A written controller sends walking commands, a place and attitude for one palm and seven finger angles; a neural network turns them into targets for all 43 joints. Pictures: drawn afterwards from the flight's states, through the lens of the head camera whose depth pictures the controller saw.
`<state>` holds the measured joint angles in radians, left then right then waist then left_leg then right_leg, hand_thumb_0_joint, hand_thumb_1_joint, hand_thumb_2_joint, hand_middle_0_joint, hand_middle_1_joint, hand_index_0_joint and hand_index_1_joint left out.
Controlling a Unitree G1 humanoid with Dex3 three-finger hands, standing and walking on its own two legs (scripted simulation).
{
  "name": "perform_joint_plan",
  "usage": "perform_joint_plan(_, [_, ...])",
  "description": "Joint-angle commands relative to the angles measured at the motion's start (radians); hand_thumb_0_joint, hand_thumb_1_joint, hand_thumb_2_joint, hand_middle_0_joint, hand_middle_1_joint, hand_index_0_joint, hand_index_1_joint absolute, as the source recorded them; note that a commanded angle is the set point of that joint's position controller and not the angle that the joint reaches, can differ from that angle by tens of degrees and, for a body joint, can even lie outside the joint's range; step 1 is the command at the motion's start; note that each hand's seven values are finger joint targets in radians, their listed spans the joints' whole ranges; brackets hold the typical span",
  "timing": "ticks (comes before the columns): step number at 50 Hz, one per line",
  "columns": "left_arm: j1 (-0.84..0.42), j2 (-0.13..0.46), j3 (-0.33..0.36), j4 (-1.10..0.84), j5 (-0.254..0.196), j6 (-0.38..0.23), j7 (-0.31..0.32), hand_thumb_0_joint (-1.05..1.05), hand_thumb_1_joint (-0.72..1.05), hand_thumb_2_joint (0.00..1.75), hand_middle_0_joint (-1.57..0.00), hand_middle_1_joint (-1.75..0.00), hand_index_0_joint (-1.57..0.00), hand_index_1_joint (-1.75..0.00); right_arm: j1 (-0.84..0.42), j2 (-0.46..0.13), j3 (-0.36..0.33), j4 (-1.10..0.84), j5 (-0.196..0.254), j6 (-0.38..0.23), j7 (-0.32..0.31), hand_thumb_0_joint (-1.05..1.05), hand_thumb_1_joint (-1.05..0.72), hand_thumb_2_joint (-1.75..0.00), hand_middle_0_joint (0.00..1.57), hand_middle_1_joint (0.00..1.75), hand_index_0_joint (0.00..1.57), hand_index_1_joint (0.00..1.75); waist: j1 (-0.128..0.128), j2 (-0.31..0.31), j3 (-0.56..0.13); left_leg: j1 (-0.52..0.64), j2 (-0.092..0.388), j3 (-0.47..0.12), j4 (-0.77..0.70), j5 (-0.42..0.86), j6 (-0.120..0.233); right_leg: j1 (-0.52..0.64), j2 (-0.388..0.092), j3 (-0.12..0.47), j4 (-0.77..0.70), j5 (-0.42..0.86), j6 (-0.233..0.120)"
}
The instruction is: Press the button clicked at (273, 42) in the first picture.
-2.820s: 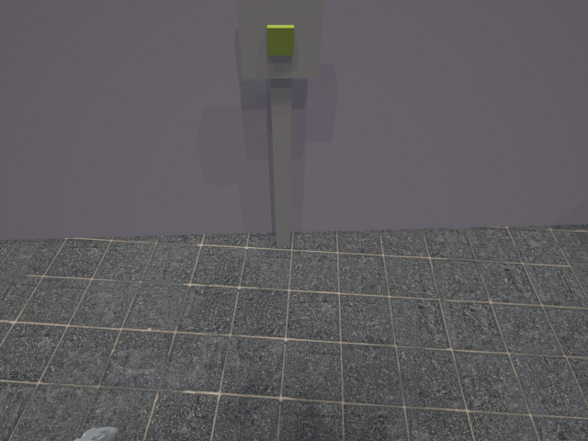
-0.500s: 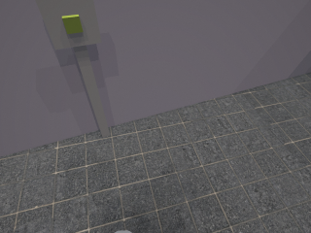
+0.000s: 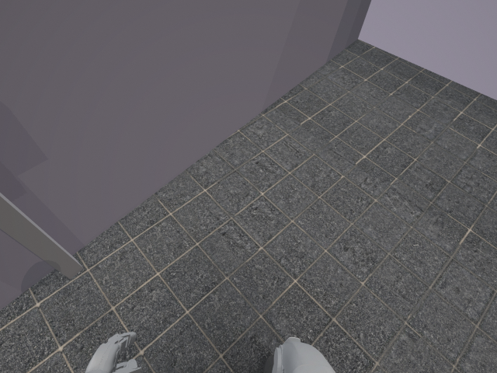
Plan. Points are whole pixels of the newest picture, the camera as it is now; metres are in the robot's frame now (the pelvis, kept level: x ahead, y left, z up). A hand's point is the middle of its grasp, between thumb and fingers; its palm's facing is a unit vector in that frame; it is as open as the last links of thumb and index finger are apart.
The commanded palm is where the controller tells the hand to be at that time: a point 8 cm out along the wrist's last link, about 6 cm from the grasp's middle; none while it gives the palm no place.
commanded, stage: walk to a spot facing it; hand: left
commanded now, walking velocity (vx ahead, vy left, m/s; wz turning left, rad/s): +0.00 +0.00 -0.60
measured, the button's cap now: out of the picture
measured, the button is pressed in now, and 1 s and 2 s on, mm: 0 0 0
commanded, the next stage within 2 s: turn to face it in 2.00 s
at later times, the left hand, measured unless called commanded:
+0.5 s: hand (134, 321) +0.23 +0.22 -0.17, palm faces -0.20 -0.96 -0.21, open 7.4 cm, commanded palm none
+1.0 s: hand (196, 278) +0.30 +0.11 -0.15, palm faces -0.55 -0.79 -0.27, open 7.4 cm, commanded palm none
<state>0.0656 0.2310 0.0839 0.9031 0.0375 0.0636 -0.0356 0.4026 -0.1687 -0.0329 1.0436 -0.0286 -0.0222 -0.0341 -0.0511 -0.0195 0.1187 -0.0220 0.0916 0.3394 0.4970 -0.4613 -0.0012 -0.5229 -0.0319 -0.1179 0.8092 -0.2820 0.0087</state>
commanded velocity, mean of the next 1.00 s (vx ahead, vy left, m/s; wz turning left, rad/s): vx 0.00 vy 0.00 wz -0.60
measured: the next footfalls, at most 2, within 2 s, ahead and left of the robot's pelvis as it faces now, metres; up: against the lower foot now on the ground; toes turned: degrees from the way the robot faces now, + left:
right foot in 0.06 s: +0.12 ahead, -0.10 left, +0.00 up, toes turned -8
left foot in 0.44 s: +0.17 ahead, +0.14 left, +0.00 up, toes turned -10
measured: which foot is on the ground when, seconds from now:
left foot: down 0.00-0.04, up 0.06-0.42, down 0.44-0.92, up 0.94-1.00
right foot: up 0.00-0.04, down 0.06-0.46, up 0.48-0.90, down 0.92-1.00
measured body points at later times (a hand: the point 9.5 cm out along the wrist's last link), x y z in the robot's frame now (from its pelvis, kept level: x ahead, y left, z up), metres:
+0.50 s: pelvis +0.09 +0.04 +0.00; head +0.13 +0.06 +0.44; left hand +0.24 +0.27 -0.16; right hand +0.15 -0.23 -0.12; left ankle +0.13 +0.14 -0.73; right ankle +0.07 -0.09 -0.71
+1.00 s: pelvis +0.09 +0.01 +0.00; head +0.11 -0.04 +0.44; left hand +0.33 +0.15 -0.13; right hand -0.05 -0.22 -0.16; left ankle +0.14 +0.15 -0.67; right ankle +0.04 -0.07 -0.73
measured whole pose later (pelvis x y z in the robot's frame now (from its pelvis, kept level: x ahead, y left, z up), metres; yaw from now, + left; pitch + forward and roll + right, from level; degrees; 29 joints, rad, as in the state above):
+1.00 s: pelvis +0.09 +0.01 +0.00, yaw -36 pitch +0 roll +0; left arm 0.13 0.20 0.07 0.89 0.02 0.03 0.00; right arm 0.26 -0.25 -0.08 0.97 -0.02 0.06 -0.02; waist -0.03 0.05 0.10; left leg -0.40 0.17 0.13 1.06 -0.53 -0.08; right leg -0.32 0.00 -0.08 0.66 -0.34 -0.06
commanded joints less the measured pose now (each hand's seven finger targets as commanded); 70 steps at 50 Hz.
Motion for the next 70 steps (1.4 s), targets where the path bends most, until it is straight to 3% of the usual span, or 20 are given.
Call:
perform_joint_plan(1, [0.186,0.105,0.018,-0.044,-0.001,-0.065,0.009,0.0,0.9,0.9,-0.2,-0.3,-0.2,-0.3,0.001,-0.211,-0.05,-0.088,0.018,-0.01,0.005,0.0,-0.9,-0.9,0.2,0.3,0.2,0.3,0.138,0.135,-0.202,-0.092,0.24,-0.079,0.363,1.057,0.02,0.404,0.034,-0.006,-0.284,0.132,-0.063])
perform_joint_plan(3, [0.352,0.28,0.047,0.004,-0.032,-0.079,0.037,0.0,0.9,0.9,-0.2,-0.3,-0.2,-0.3,-0.032,-0.129,-0.036,-0.161,0.034,-0.006,0.006,0.0,-0.9,-0.9,0.2,0.3,0.2,0.3,0.171,-0.164,-0.405,-0.587,-0.012,-0.173,0.955,-0.201,-0.079,0.794,-0.43,0.585,-0.308,1.05,-0.307])
perform_joint_plan(4, [0.328,0.262,0.049,-0.016,-0.038,-0.066,0.054,0.0,0.9,0.9,-0.2,-0.3,-0.2,-0.3,-0.101,-0.143,-0.034,-0.185,0.03,0.0,-0.005,0.0,-0.9,-0.9,0.2,0.3,0.2,0.3,0.177,-0.08,-0.381,-0.585,0.025,-0.325,0.938,-0.15,-0.06,0.701,-0.389,0.54,-0.329,0.931,-0.317])
perform_joint_plan(9, [0.036,0.167,0.018,-0.084,-0.015,-0.058,0.061,0.0,0.9,0.9,-0.2,-0.3,-0.2,-0.3,-0.059,-0.108,-0.031,-0.141,0.007,0.052,0.002,0.0,-0.9,-0.9,0.2,0.3,0.2,0.3,0.009,-0.037,-0.168,-0.438,0.056,-0.31,0.682,0.026,-0.084,0.223,-0.205,0.317,-0.442,0.465,-0.199])
perform_joint_plan(18, [0.095,0.186,0.038,-0.099,-0.01,-0.043,0.04,0.0,0.9,0.9,-0.2,-0.3,-0.2,-0.3,-0.179,-0.118,-0.034,-0.215,0.019,0.027,0.005,0.0,-0.9,-0.9,0.2,0.3,0.2,0.3,0.053,-0.161,-0.195,-0.358,-0.044,-0.269,0.277,0.061,-0.074,0.256,-0.133,0.436,-0.376,0.414,-0.181])
perform_joint_plan(21, [0.071,0.161,0.036,-0.113,-0.021,-0.032,0.043,0.0,0.9,0.9,-0.2,-0.3,-0.2,-0.3,-0.102,-0.143,-0.04,-0.201,0.024,0.01,-0.005,0.0,-0.9,-0.9,0.2,0.3,0.2,0.3,0.004,-0.112,-0.231,-0.127,-0.032,-0.281,-0.047,0.226,-0.057,0.178,-0.08,0.426,-0.257,0.388,-0.104])
perform_joint_plan(23, [0.122,0.069,0.02,-0.148,-0.025,-0.029,0.028,0.0,0.9,0.9,-0.2,-0.3,-0.2,-0.3,-0.11,-0.298,-0.064,-0.227,0.007,0.009,-0.001,0.0,-0.9,-0.9,0.2,0.3,0.2,0.3,0.022,0.342,-0.199,-0.007,0.4,-0.661,-0.223,0.443,0.112,-0.118,0.106,0.157,0.158,-0.322,0.021])
perform_joint_plan(26, [0.13,0.111,0.045,-0.104,-0.006,-0.025,0.015,0.0,0.9,0.9,-0.2,-0.3,-0.2,-0.3,-0.228,-0.208,-0.039,-0.254,0.001,0.002,-0.004,0.0,-0.9,-0.9,0.2,0.3,0.2,0.3,0.059,0.176,-0.091,-0.186,0.302,-0.495,-0.206,0.443,0.115,-0.1,0.029,0.176,0.451,-0.184,0.042])
perform_joint_plan(29, [0.17,0.078,0.036,-0.082,-0.014,-0.017,0.006,0.0,0.9,0.9,-0.2,-0.3,-0.2,-0.3,-0.222,-0.18,-0.037,-0.246,0.008,-0.004,-0.006,0.0,-0.9,-0.9,0.2,0.3,0.2,0.3,0.064,0.185,-0.151,-0.077,0.233,-0.296,-0.148,0.666,0.092,-0.098,0.003,0.135,0.462,-0.104,0.065])
perform_joint_plan(39, [0.052,0.041,0.016,-0.102,-0.014,-0.015,0.0,0.0,0.9,0.9,-0.2,-0.3,-0.2,-0.3,-0.111,-0.218,-0.075,-0.164,0.001,0.013,0.01,0.0,-0.9,-0.9,0.2,0.3,0.2,0.3,-0.006,0.241,-0.131,-0.014,0.293,-0.167,-0.101,0.684,0.113,0.035,-0.018,0.014,0.04,-0.153,0.05])
perform_joint_plan(43, [0.113,0.053,0.018,-0.083,-0.015,-0.035,0.008,0.0,0.9,0.9,-0.2,-0.3,-0.2,-0.3,-0.134,-0.237,-0.085,-0.158,0.002,0.017,0.018,0.0,-0.9,-0.9,0.2,0.3,0.2,0.3,0.038,0.227,-0.165,-0.067,0.293,-0.106,0.038,0.666,0.053,0.219,0.015,-0.015,-0.215,-0.026,0.007])
perform_joint_plan(44, [0.185,0.091,0.024,-0.064,-0.012,-0.045,0.014,0.0,0.9,0.9,-0.2,-0.3,-0.2,-0.3,-0.135,-0.227,-0.083,-0.161,0.008,0.019,0.023,0.0,-0.9,-0.9,0.2,0.3,0.2,0.3,0.082,0.148,-0.205,-0.141,0.271,-0.072,0.192,0.631,0.007,0.37,0.001,0.009,-0.346,0.114,-0.014])
perform_joint_plan(46, [0.311,0.284,0.058,-0.026,-0.02,-0.062,0.041,0.0,0.9,0.9,-0.2,-0.3,-0.2,-0.3,-0.181,-0.121,-0.049,-0.242,0.015,0.031,0.026,0.0,-0.9,-0.9,0.2,0.3,0.2,0.3,0.14,-0.274,-0.258,-0.595,0.051,-0.154,0.636,-0.189,-0.088,0.605,-0.393,0.518,-0.411,0.768,-0.208])
perform_joint_plan(48, [0.237,0.244,0.058,-0.04,-0.025,-0.051,0.055,0.0,0.9,0.9,-0.2,-0.3,-0.2,-0.3,-0.245,-0.136,-0.048,-0.241,0.017,0.044,0.005,0.0,-0.9,-0.9,0.2,0.3,0.2,0.3,0.124,-0.226,-0.201,-0.628,0.057,-0.319,0.728,-0.128,-0.076,0.491,-0.329,0.499,-0.439,0.575,-0.236])
perform_joint_plan(52, [0.086,0.167,0.027,-0.086,-0.02,-0.05,0.052,0.0,0.9,0.9,-0.2,-0.3,-0.2,-0.3,-0.186,-0.145,-0.051,-0.183,0.004,0.057,0.013,0.0,-0.9,-0.9,0.2,0.3,0.2,0.3,0.047,-0.107,-0.143,-0.512,0.048,-0.302,0.632,0.07,-0.097,0.321,-0.194,0.331,-0.453,0.42,-0.171])
perform_joint_plan(61, [0.134,0.197,0.034,-0.076,-0.016,-0.046,0.047,0.0,0.9,0.9,-0.2,-0.3,-0.2,-0.3,-0.263,-0.146,-0.043,-0.223,0.015,0.047,0.01,0.0,-0.9,-0.9,0.2,0.3,0.2,0.3,0.079,-0.123,-0.163,-0.468,-0.016,-0.305,0.4,0.053,-0.094,0.366,-0.171,0.458,-0.435,0.43,-0.202])
perform_joint_plan(67, [0.059,0.196,0.038,-0.101,-0.021,-0.03,0.047,0.0,0.9,0.9,-0.2,-0.3,-0.2,-0.3,-0.147,-0.145,-0.042,-0.213,0.025,0.032,-0.002,0.0,-0.9,-0.9,0.2,0.3,0.2,0.3,0.016,-0.125,-0.184,-0.189,-0.057,-0.295,0.023,0.177,-0.06,0.226,-0.121,0.521,-0.355,0.378,-0.139])
perform_joint_plan(68, [0.058,0.162,0.032,-0.111,-0.027,-0.027,0.045,0.0,0.9,0.9,-0.2,-0.3,-0.2,-0.3,-0.111,-0.173,-0.045,-0.204,0.023,0.022,-0.007,0.0,-0.9,-0.9,0.2,0.3,0.2,0.3,-0.001,-0.05,-0.196,-0.06,-0.003,-0.341,-0.107,0.224,-0.039,0.129,-0.053,0.483,-0.281,0.283,-0.095])
perform_joint_plan(69, [0.094,0.098,0.021,-0.123,-0.034,-0.023,0.036,0.0,0.9,0.9,-0.2,-0.3,-0.2,-0.3,-0.116,-0.254,-0.056,-0.217,0.013,0.017,-0.005,0.0,-0.9,-0.9,0.2,0.3,0.2,0.3,0.01,0.232,-0.203,0.029,0.222,-0.566,-0.219,0.258,0.025,-0.024,0.089,0.34,-0.098,-0.021,-0.031])
perform_joint_plan(70, [0.107,0.097,0.024,-0.136,-0.024,-0.026,0.028,0.0,0.9,0.9,-0.2,-0.3,-0.2,-0.3,-0.128,-0.304,-0.062,-0.243,0.008,0.022,-0.002,0.0,-0.9,-0.9,0.2,0.3,0.2,0.3,0.021,0.325,-0.161,-0.056,0.395,-0.689,-0.255,0.326,0.123,-0.075,0.11,0.188,0.143,-0.307,0.017])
